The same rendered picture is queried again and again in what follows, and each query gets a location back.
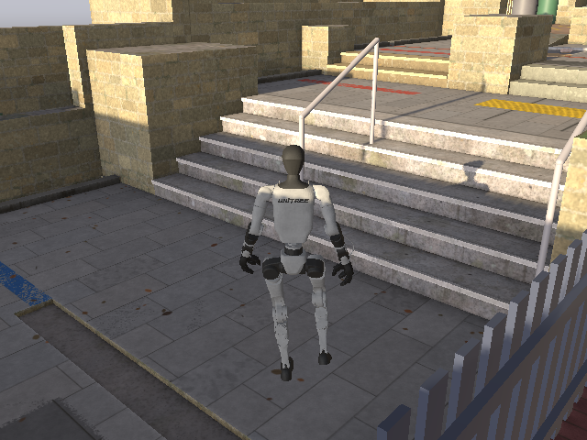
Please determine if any robot head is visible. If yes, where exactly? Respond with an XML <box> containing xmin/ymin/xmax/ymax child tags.
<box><xmin>278</xmin><ymin>145</ymin><xmax>309</xmax><ymax>189</ymax></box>

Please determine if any right robot forearm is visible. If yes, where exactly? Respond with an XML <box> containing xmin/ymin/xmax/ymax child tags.
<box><xmin>330</xmin><ymin>222</ymin><xmax>350</xmax><ymax>265</ymax></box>

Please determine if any left robot upper arm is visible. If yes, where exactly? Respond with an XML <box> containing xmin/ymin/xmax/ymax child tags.
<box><xmin>249</xmin><ymin>184</ymin><xmax>274</xmax><ymax>236</ymax></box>

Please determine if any robot right hand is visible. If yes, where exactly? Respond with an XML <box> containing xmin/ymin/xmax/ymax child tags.
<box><xmin>332</xmin><ymin>262</ymin><xmax>354</xmax><ymax>286</ymax></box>

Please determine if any robot left hand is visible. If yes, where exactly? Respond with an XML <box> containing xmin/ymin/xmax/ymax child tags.
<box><xmin>239</xmin><ymin>254</ymin><xmax>260</xmax><ymax>274</ymax></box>

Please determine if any right robot upper arm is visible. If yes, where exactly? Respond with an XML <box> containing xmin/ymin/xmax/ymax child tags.
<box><xmin>313</xmin><ymin>184</ymin><xmax>339</xmax><ymax>237</ymax></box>

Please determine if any left robot shin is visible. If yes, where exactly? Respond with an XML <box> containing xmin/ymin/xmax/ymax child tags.
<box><xmin>272</xmin><ymin>307</ymin><xmax>290</xmax><ymax>369</ymax></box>

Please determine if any left robot forearm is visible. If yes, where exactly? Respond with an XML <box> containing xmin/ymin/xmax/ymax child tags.
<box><xmin>241</xmin><ymin>222</ymin><xmax>259</xmax><ymax>258</ymax></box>

